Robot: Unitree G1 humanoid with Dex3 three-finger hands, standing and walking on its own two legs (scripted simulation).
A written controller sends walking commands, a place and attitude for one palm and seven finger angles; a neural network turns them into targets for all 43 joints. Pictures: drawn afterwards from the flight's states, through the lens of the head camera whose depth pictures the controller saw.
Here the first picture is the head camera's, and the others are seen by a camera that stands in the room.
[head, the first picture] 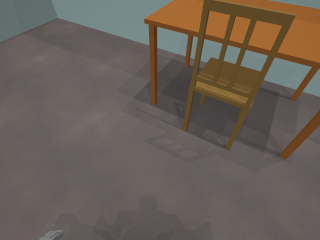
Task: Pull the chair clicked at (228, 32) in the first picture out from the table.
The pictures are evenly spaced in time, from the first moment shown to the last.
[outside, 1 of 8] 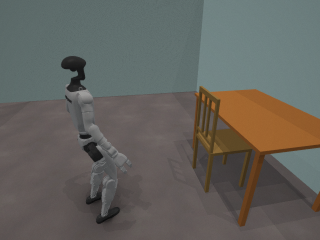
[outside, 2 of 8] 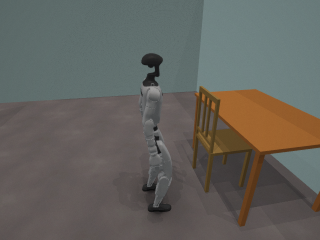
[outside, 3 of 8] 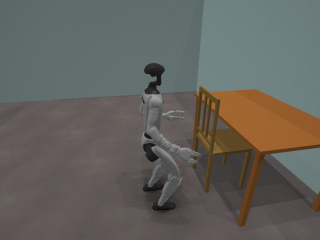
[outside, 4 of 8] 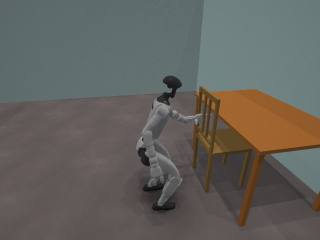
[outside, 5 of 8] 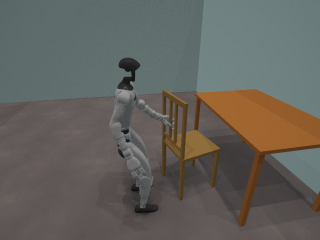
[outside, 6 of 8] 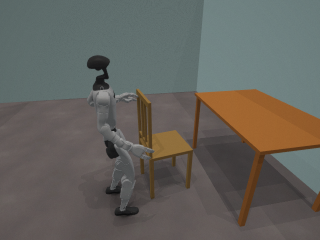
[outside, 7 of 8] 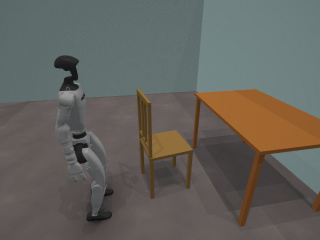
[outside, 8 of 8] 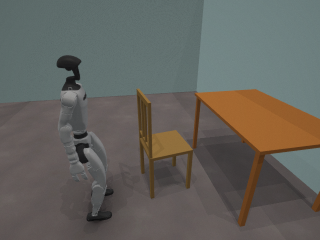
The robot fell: no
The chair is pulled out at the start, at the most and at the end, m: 0.00 0.57 0.56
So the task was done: yes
